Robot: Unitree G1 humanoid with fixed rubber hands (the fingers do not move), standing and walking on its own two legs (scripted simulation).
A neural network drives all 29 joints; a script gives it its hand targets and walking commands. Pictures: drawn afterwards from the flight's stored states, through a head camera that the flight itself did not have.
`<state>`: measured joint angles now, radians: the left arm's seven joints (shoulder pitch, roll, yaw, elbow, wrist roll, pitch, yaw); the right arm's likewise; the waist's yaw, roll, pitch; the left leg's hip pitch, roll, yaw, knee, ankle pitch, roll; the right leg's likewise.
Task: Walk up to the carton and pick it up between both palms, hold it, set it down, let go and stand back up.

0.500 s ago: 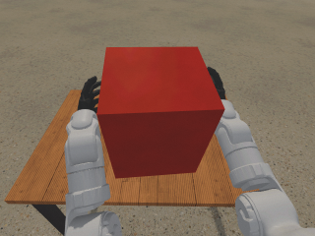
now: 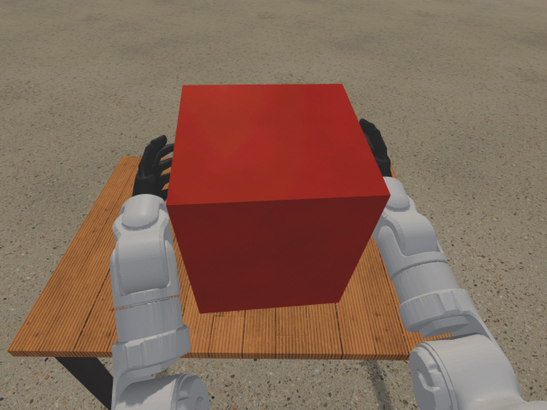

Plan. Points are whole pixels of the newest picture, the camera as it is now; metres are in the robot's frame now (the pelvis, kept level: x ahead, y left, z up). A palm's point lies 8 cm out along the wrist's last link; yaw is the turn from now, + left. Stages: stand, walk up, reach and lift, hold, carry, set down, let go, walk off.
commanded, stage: hold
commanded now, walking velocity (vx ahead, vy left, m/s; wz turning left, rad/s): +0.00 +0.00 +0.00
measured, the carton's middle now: (267, 203) +0.35 +0.00 +0.16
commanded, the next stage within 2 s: none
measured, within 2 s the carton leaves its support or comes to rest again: neither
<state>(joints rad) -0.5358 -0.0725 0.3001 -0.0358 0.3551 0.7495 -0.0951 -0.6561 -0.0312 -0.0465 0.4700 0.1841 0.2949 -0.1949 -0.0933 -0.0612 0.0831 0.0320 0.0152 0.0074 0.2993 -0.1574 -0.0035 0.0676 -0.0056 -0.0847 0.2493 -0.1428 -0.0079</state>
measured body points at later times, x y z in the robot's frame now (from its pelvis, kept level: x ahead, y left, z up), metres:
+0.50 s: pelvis +0.00 -0.01 +0.00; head -0.03 +0.02 +0.45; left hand +0.37 +0.15 +0.19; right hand +0.38 -0.16 +0.19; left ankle +0.02 +0.12 -0.75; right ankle +0.01 -0.11 -0.75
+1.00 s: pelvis +0.00 +0.00 +0.00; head -0.04 +0.02 +0.45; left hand +0.37 +0.15 +0.19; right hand +0.37 -0.16 +0.19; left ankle +0.02 +0.12 -0.75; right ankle +0.01 -0.11 -0.75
